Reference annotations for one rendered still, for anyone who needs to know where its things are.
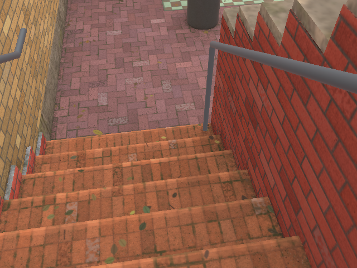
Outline stairs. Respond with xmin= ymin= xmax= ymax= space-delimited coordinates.
xmin=0 ymin=123 xmax=312 ymax=268

